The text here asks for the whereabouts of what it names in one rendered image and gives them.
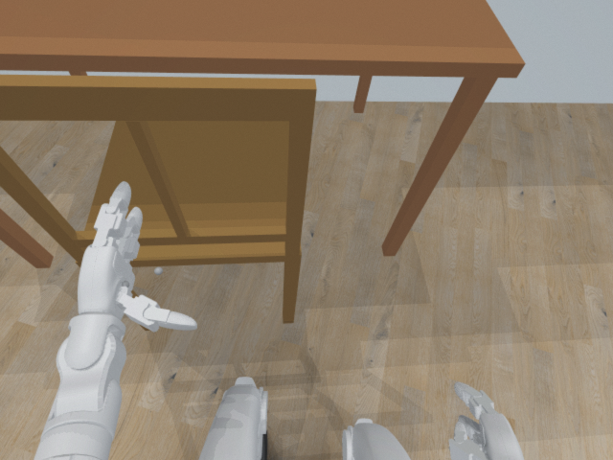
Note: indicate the robot right hand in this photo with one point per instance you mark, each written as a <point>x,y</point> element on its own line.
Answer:
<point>491,439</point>

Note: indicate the chair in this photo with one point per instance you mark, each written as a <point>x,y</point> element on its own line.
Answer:
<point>218,166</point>

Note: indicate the robot left thigh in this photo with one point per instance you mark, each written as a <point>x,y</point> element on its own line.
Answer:
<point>240,421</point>

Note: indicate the table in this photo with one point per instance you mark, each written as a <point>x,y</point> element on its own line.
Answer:
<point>402,38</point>

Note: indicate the robot left forearm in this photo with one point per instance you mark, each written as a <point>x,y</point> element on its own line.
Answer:
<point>83,418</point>

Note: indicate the robot right thigh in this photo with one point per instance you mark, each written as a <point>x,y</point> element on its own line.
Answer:
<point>367,441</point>

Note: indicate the robot thigh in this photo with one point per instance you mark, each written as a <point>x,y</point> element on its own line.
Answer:
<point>240,421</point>
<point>367,441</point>

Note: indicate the robot left hand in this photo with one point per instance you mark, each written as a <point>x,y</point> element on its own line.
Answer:
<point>106,265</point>

